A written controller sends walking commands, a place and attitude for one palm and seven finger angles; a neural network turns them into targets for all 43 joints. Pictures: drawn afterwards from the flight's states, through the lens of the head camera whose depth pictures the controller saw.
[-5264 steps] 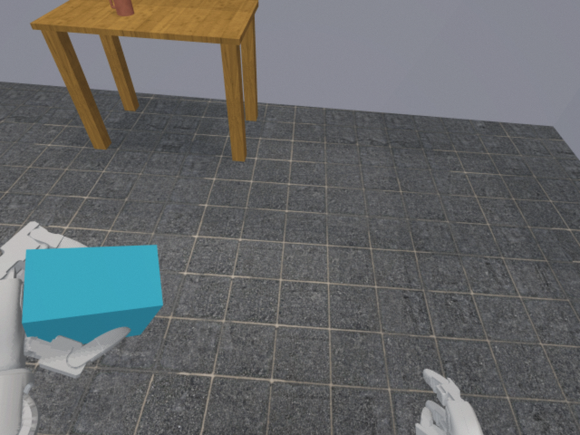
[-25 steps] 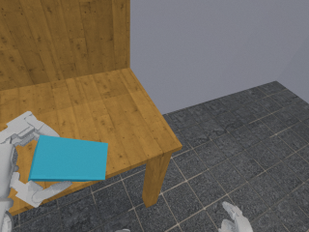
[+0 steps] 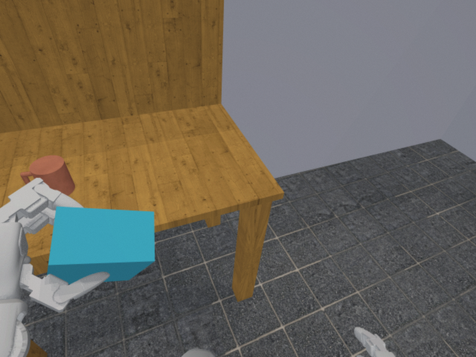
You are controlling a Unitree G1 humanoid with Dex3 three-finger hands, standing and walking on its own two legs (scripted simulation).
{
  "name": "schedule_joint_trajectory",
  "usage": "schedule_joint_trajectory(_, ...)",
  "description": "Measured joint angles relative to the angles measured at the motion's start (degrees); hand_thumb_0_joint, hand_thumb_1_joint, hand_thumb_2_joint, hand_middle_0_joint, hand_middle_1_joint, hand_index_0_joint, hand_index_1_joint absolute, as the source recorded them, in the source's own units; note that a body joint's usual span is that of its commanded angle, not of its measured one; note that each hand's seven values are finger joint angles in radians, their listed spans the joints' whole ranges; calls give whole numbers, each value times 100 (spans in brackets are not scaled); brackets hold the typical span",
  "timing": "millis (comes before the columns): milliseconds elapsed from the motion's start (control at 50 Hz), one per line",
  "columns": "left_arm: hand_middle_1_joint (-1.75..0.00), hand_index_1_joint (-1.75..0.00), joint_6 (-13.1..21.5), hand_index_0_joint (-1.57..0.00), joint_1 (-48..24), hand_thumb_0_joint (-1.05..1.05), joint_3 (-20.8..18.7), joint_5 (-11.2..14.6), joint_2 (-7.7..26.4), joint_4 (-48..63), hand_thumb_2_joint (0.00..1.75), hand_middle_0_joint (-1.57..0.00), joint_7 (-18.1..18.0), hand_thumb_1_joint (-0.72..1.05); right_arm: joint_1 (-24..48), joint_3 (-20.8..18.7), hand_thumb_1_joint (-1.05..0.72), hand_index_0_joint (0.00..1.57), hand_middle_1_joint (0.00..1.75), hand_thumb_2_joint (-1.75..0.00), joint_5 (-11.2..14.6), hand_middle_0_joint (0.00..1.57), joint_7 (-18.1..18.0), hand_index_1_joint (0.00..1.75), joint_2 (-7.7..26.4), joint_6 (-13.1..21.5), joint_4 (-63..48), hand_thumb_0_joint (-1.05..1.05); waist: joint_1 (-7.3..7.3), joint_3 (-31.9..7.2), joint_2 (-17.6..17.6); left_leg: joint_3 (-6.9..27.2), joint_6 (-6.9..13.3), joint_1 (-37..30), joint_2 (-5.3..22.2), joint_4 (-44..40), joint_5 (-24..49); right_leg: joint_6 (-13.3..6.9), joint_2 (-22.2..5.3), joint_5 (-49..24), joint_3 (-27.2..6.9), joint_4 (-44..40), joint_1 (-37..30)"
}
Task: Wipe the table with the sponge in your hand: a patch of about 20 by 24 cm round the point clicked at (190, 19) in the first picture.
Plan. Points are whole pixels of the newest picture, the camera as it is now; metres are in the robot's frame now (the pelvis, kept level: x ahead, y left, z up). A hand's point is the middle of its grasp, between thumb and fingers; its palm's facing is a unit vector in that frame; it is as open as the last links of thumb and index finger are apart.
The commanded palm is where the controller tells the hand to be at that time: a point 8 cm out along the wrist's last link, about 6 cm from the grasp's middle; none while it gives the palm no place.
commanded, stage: stop stepping back and stand still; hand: left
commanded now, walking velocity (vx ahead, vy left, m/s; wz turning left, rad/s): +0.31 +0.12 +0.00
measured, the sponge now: (112, 249) +0.22 +0.20 +0.14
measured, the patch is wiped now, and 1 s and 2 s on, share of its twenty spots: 1.00 1.00 1.00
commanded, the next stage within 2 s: stand and wait in 1.12 s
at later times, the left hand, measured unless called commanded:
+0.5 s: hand out of the picture +0.07 +0.24 +0.16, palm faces +0.42 -0.85 -0.33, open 10.5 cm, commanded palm +0.02 +0.28 +0.19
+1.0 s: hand out of the picture +0.02 +0.21 +0.17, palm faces +0.39 -0.84 -0.37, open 10.5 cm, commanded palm -0.04 +0.26 +0.19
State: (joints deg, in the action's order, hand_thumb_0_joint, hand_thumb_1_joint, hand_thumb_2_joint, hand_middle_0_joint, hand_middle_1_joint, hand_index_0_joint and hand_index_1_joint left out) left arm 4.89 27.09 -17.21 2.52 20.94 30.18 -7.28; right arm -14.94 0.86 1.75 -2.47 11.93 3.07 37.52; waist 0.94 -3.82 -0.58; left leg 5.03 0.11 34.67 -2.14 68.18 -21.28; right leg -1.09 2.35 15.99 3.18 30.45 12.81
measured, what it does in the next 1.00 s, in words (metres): walks backwards: left foot, then left foot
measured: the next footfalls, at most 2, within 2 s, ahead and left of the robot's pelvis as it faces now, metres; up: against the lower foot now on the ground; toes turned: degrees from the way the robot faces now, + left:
left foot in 0.16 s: -0.08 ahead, +0.16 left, +0.00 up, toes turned +3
left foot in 0.60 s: -0.14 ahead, +0.09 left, +0.00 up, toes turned +3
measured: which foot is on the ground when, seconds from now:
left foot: up 0.00-0.14, down 0.16-0.38, up 0.40-0.58, down 0.60-1.00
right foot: down 0.00-0.62, up 0.64-0.90, down 0.92-1.00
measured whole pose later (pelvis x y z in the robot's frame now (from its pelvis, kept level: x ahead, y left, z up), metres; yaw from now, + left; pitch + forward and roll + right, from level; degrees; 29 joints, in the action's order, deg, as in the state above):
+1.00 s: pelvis -0.18 -0.03 -0.01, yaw +3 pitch -2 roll -3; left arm 6.5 25.4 -17.4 2.2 21.0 28.1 -6.2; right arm -15.1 0.0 1.9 -1.9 12.1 3.9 38.9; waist -1.0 -1.5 -2.4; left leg 1.7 2.4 22.7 1.7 52.8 -25.2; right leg -1.1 0.6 15.2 6.1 35.4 18.1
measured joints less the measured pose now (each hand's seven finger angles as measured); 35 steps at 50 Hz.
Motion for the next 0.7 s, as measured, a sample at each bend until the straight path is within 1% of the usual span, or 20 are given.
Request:
schedule_joint_trajectory(20,-136,-136,47,-76,-39,-1,-4,2,-44,-97,102,-73,24,-59,-32,17,-90,21,30,-89,7,20,12,30,-19,-63,8,1,-25,-115,109,-50,21,-26,20,373,74,8,-63,-39,-11,5,81)
schedule_joint_trajectory(60,-136,-136,113,-76,-180,-1,5,-23,-65,-294,102,-73,72,-59,-81,27,-90,21,30,-89,13,20,29,30,-38,-138,-50,1,-123,-303,301,-170,109,-311,186,262,17,23,-205,-124,8,43,308)
schedule_joint_trajectory(100,-136,-136,131,-76,-293,-1,35,-41,-57,-362,102,-73,94,-59,-85,-1,-90,21,30,-89,14,20,23,30,7,-134,-152,1,-231,-409,401,-239,214,-797,381,-573,-138,50,-333,-188,57,168,623)
schedule_joint_trajectory(140,-136,-136,130,-75,-236,-1,10,-30,-22,-204,102,-73,83,-59,-39,-45,-90,21,30,-89,16,20,-16,30,103,-78,-268,1,-328,-426,425,-299,300,-1510,516,-2007,-120,99,-435,-196,74,430,983)
schedule_joint_trajectory(160,-136,-136,135,-75,-144,-1,-35,-11,15,-51,102,-73,61,-59,-7,-79,-90,21,30,-90,11,20,-51,30,176,-35,-372,1,-372,-390,379,-346,253,-1914,579,-2829,-162,130,-461,-153,79,667,1189)
schedule_joint_trajectory(180,-136,-136,146,-75,-48,-1,-134,10,124,71,102,-72,31,-59,71,-124,-90,21,30,-90,4,20,-95,30,139,10,-389,1,-394,-307,521,-478,-41,-2100,494,-3211,-520,129,-590,-69,-27,989,1394)
schedule_joint_trajectory(200,-136,-136,145,-75,76,-1,-266,6,230,128,102,-73,1,-59,151,-151,-90,21,30,-90,2,20,-119,30,41,31,-370,1,-336,-199,720,-650,-192,-2182,359,-3245,-525,112,-663,163,-196,1407,1546)
schedule_joint_trajectory(220,-136,-136,130,-75,211,-1,-363,-8,277,131,102,-73,-24,-59,172,-157,-90,21,30,-90,-9,20,-130,30,-26,76,-368,1,-310,-159,763,-745,-227,-2218,315,-3214,-404,127,-623,501,-245,1834,1655)
schedule_joint_trajectory(260,-136,-136,126,-76,279,-1,-410,-67,307,-10,102,-73,5,-59,46,-173,-90,21,30,-90,-16,20,-101,30,-116,260,-322,1,-311,-201,639,-739,-192,-2238,331,-3230,-182,132,-461,827,-232,2584,1815)
schedule_joint_trajectory(280,-136,-136,164,-76,234,-1,-394,-73,299,-132,102,-73,40,-59,-49,-162,-90,20,30,-90,5,20,-64,30,-141,331,-273,1,-291,-229,562,-699,-189,-2254,349,-3282,-108,119,-412,796,-184,2674,1809)
schedule_joint_trajectory(360,-136,-136,191,-76,-119,-1,-291,-50,155,-512,102,-73,123,-59,-349,-7,-90,20,30,-90,20,20,27,30,-84,344,-174,1,-199,-156,201,-448,-142,-2109,458,-2996,-135,154,-294,268,104,1426,1083)
schedule_joint_trajectory(380,-136,-136,186,-76,-215,-1,-285,-56,155,-548,102,-73,128,-59,-380,30,-90,21,30,-90,15,20,35,30,-58,322,-187,1,-177,-112,146,-415,-53,-1943,475,-2674,-303,114,-272,158,150,1057,871)
schedule_joint_trajectory(420,-137,-136,159,-75,-468,-1,-181,-83,7,-625,102,-73,162,-59,-261,23,-90,21,30,-90,6,20,43,30,39,217,-62,1,-135,69,-141,-218,163,-1436,539,-1598,-756,-161,-121,112,360,1183,965)
schedule_joint_trajectory(460,-137,-136,147,-75,-523,-1,-78,-65,-106,-596,102,-72,227,-59,-113,11,-90,21,30,-90,5,20,92,30,37,87,178,1,-69,113,-125,-151,204,-961,340,-426,-502,-310,-81,51,400,1245,1080)
schedule_joint_trajectory(500,-137,-136,156,-75,-362,-1,-42,-48,-146,-453,102,-73,260,-59,-18,27,-90,21,30,-89,-2,20,124,30,-20,-3,308,1,-84,30,13,-314,246,-723,250,36,-159,-356,-61,-122,367,1102,1181)
schedule_joint_trajectory(540,-137,-136,134,-76,-165,-1,-15,-48,-91,-264,102,-73,243,-59,-11,38,-90,21,30,-89,-9,20,105,30,-88,-19,287,1,-164,-93,166,-527,316,-810,251,-366,-140,-353,-76,-301,375,903,1284)
schedule_joint_trajectory(600,-136,-136,99,-76,33,-1,-30,-46,83,91,102,-73,156,-59,-57,72,-90,21,30,-89,-37,20,-1,30,-74,93,72,1,-233,-212,303,-715,450,-1523,286,-2146,-468,-342,-151,-326,503,892,1548)
schedule_joint_trajectory(620,-136,-136,117,-76,53,-1,-86,-43,160,154,102,-73,119,-60,-29,72,-90,21,30,-89,-64,20,-43,30,-80,142,20,1,-246,-202,392,-745,347,-1667,235,-2506,-813,-295,-200,-11,459,1119,1703)
schedule_joint_trajectory(660,-136,-136,134,-76,79,-1,-218,-96,250,41,102,-73,38,-60,18,61,-90,21,30,-90,-87,20,-95,30,-148,218,-55,1,-230,-125,568,-947,279,-1773,132,-2657,-514,-134,-201,671,138,2229,2000)
schedule_joint_trajectory(700,-136,-136,143,-76,64,-1,-274,-133,292,-225,102,-73,21,-60,-45,37,-90,21,30,-90,-54,20,-48,30,-180,342,-73,1,-302,-179,522,-962,264,-1894,100,-2930,-100,-27,-148,695,-75,3448,2224)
